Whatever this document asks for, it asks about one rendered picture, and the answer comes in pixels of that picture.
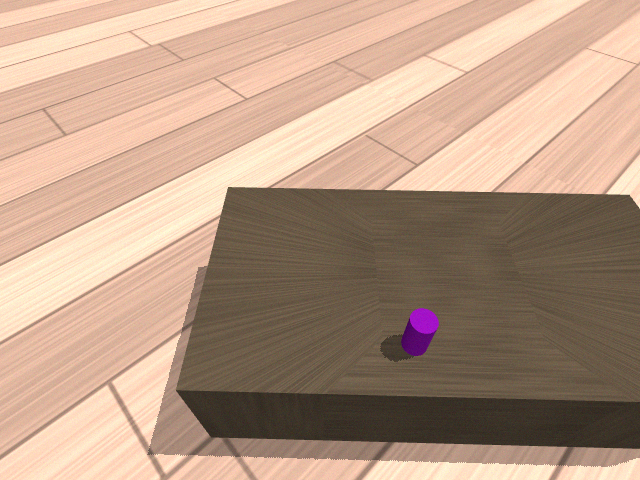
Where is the can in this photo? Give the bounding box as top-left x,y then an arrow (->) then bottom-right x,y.
401,308 -> 439,356

